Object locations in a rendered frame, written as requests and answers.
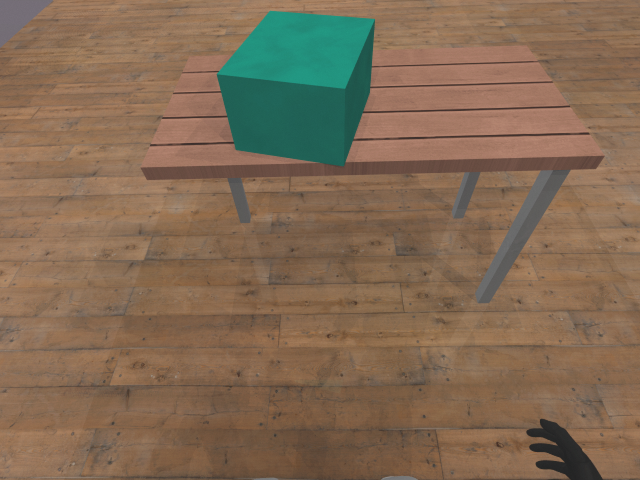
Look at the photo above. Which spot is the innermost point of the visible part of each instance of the robot right hand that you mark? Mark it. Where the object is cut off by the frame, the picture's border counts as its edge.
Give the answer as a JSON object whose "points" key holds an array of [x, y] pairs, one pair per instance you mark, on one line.
{"points": [[576, 465]]}

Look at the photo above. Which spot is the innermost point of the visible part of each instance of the carton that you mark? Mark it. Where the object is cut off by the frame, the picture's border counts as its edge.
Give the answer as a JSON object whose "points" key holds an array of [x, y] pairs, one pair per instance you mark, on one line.
{"points": [[298, 85]]}

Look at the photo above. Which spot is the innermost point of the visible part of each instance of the table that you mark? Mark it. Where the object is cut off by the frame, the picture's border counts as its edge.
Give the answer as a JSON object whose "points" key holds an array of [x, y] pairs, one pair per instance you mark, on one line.
{"points": [[436, 110]]}

